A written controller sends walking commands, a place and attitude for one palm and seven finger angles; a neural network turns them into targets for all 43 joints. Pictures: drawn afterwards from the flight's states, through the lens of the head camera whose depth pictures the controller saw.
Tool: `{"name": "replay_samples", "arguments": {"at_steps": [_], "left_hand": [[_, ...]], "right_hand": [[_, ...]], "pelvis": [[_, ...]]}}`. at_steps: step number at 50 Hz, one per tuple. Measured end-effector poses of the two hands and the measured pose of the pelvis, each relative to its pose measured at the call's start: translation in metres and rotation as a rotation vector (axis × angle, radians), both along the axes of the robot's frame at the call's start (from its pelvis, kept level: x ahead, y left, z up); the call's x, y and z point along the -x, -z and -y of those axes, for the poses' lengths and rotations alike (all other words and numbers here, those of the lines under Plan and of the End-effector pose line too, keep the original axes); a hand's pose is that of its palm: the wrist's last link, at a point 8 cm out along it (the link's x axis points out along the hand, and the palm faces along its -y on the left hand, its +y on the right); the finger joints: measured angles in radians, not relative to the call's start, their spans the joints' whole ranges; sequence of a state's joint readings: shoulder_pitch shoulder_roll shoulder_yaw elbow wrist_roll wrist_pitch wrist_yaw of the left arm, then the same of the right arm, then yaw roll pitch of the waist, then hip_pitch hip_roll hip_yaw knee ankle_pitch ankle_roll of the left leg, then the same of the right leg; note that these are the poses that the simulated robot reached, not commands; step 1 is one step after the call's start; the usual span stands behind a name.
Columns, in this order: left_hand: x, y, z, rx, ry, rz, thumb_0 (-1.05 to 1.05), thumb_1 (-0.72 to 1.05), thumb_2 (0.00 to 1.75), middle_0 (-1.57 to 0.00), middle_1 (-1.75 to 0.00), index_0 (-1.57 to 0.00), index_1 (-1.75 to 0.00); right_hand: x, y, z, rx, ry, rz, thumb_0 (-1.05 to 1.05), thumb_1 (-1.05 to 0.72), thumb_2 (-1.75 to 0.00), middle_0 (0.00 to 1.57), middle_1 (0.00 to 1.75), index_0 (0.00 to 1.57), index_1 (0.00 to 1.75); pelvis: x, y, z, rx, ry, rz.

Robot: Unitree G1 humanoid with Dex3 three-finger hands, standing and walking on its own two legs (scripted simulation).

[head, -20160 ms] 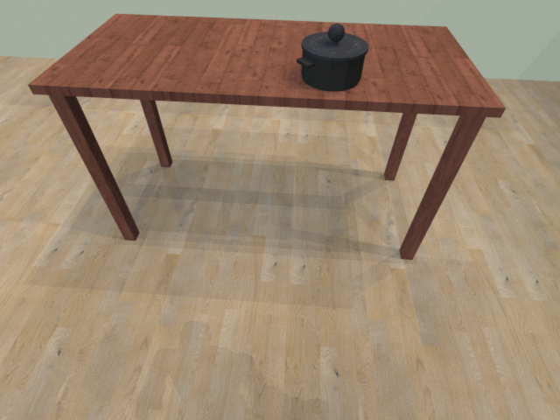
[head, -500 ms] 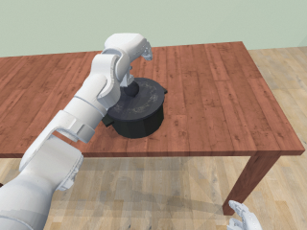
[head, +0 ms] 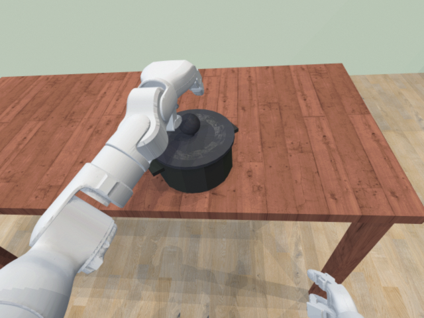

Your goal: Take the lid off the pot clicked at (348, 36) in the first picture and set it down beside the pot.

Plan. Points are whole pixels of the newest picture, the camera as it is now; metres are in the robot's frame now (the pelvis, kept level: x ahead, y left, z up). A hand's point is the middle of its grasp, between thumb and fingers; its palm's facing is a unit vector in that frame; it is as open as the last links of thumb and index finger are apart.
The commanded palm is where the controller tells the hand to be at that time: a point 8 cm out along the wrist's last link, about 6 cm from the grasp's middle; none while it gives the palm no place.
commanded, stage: move the open hand above the knob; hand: left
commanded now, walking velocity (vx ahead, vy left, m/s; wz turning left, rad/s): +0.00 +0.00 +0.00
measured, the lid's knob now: (189, 124) +0.48 +0.06 +0.13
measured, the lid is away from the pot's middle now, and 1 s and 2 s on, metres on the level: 0.00 0.00 0.00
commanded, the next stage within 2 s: lower the open fingers around the knob in 1.10 s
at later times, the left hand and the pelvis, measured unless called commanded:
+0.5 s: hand (179, 82) +0.45 +0.06 +0.25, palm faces +0.00 -0.05 -1.00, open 10.0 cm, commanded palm +0.42 +0.07 +0.28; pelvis +0.00 +0.00 +0.00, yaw -1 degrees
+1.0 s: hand (185, 112) +0.43 +0.06 +0.20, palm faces -0.14 +0.00 -0.99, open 10.1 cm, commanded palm +0.42 +0.08 +0.28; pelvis +0.00 -0.01 +0.00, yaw +0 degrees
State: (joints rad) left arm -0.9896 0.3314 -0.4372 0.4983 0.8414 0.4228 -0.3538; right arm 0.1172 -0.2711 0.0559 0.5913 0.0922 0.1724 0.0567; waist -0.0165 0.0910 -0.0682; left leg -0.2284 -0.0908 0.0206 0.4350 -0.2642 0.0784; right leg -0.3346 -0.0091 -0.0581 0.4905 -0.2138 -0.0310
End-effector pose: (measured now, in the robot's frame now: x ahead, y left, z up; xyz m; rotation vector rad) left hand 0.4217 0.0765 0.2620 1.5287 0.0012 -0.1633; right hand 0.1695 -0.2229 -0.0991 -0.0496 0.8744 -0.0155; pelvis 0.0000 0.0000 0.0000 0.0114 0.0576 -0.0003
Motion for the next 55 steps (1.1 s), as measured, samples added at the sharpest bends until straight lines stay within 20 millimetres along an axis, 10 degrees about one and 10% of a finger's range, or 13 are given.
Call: {"name": "replay_samples", "arguments": {"at_steps": [10,19,26,34,42,50,55], "left_hand": [[-0.012,-0.04,0.013,0.032,0.009,0.1,0.0,-0.39,1.66,-0.88,-0.09,-0.89,-0.08],[0.002,0.004,0.021,-0.017,0.077,0.004,0.0,-0.38,1.66,-0.87,-0.09,-0.88,-0.08],[-0.012,-0.039,0.005,0.032,-0.021,0.1,0.0,-0.39,1.66,-0.88,-0.09,-0.89,-0.08],[0.005,0.009,0.014,-0.004,0.052,-0.02,0.0,-0.38,1.66,-0.87,-0.09,-0.88,-0.08],[-0.011,-0.041,0.0,0.025,-0.057,0.093,0.0,-0.39,1.66,-0.88,-0.09,-0.88,-0.08],[0.005,0.009,0.017,-0.026,0.056,-0.031,0.0,-0.38,1.66,-0.87,-0.09,-0.88,-0.08],[-0.005,-0.031,0.018,-0.012,0.054,0.075,0.0,-0.38,1.66,-0.88,-0.09,-0.89,-0.08]], "right_hand": [[0.007,0.003,-0.005,0.017,0.015,0.014,0.01,-0.91,-0.9,0.2,0.3,0.19,0.3],[0.026,0.011,0.008,0.014,0.041,-0.05,0.01,-0.91,-0.9,0.2,0.3,0.19,0.3],[0.027,0.01,0.015,0.035,0.058,-0.032,0.01,-0.91,-0.9,0.2,0.3,0.19,0.3],[0.017,0.004,0.02,0.034,0.04,-0.012,0.01,-0.91,-0.9,0.2,0.3,0.19,0.3],[0.007,0.0,0.016,0.034,0.037,0.028,0.01,-0.91,-0.9,0.2,0.3,0.19,0.3],[0.009,0.003,0.015,0.024,0.025,0.005,0.01,-0.91,-0.9,0.2,0.3,0.19,0.3],[0.008,0.003,0.014,0.045,0.039,0.027,0.01,-0.91,-0.9,0.2,0.3,0.19,0.3]], "pelvis": [[0.003,0.0,0.0,-0.005,0.012,0.005],[0.002,0.0,0.002,-0.002,0.012,0.013],[0.002,-0.001,0.005,-0.006,0.023,0.009],[0.004,0.0,0.009,-0.003,0.007,0.016],[0.003,-0.001,0.01,-0.006,0.012,0.01],[0.003,0.0,0.01,-0.003,-0.001,0.014],[0.001,-0.001,0.009,-0.003,0.006,0.021]]}}
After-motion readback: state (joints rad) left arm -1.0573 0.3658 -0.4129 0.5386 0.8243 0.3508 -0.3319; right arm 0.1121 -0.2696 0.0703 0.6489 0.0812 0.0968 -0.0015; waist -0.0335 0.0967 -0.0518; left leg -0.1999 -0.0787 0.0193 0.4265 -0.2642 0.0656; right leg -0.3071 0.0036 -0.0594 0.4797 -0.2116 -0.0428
